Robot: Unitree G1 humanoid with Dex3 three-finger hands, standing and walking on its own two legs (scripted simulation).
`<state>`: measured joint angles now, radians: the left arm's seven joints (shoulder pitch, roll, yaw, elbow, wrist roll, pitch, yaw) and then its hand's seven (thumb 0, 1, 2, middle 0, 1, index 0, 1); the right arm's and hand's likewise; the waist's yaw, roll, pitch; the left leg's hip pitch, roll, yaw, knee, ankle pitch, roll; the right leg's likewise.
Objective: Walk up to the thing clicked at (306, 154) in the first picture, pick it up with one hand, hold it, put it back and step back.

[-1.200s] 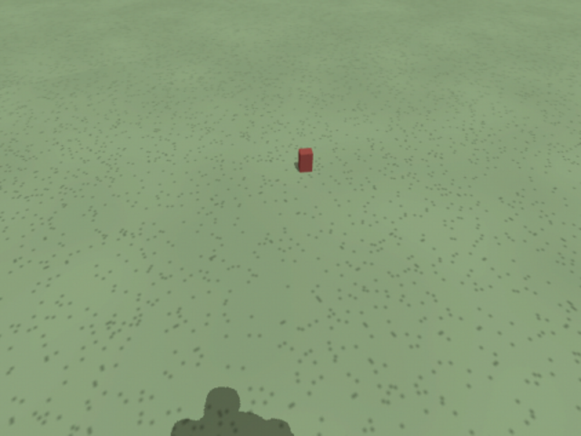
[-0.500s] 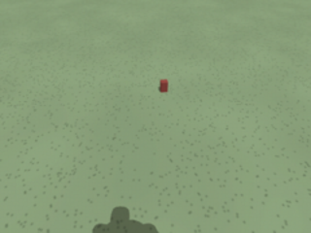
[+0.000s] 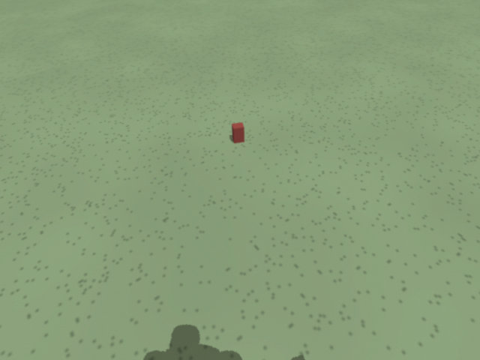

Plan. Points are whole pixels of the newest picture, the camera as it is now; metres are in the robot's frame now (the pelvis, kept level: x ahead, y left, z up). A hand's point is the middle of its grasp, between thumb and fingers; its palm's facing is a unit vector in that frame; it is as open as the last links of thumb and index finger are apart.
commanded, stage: walk up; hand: left
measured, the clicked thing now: (238, 133) +1.68 +0.08 -0.72
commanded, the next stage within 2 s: none
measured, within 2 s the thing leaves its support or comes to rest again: neither
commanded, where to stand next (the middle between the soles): +1.42 +0.45 m, yaw -87 degrees
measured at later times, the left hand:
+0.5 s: hand (147, 257) +0.41 +0.25 -0.14, palm faces -0.31 -0.81 -0.50, open 7.3 cm
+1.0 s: hand (169, 158) +0.77 +0.26 -0.14, palm faces -0.66 -0.55 -0.52, open 7.3 cm
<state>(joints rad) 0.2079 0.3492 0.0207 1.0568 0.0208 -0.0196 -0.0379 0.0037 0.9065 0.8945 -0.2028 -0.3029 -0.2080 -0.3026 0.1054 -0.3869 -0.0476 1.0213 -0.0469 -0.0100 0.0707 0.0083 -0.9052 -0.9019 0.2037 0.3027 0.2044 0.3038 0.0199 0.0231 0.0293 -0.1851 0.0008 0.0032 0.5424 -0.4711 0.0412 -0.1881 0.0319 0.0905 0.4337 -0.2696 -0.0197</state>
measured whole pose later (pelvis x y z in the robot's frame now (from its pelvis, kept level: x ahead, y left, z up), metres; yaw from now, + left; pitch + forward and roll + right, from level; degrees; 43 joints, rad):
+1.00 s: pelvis +0.46 +0.12 -0.02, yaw -42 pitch +1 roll +0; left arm 0.22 0.51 0.06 0.91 -0.01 -0.05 0.05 0.01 0.91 0.89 -0.20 -0.30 -0.21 -0.30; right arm 0.40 -0.43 -0.10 0.82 -0.07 0.03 0.09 0.01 -0.91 -0.90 0.20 0.30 0.20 0.30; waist -0.15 0.00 0.06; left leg -0.35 0.05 0.17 0.63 -0.30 0.04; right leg -0.62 -0.04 -0.10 1.17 -0.34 -0.03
